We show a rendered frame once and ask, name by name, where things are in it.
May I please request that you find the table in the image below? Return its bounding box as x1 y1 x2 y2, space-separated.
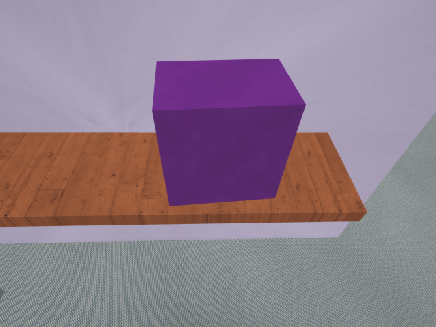
0 132 367 300

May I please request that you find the carton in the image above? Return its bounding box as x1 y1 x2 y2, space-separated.
152 59 306 206

